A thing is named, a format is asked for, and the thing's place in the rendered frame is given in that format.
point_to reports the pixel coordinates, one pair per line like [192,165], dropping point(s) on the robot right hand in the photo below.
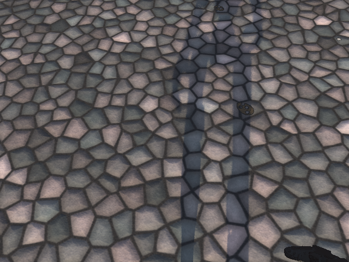
[311,254]

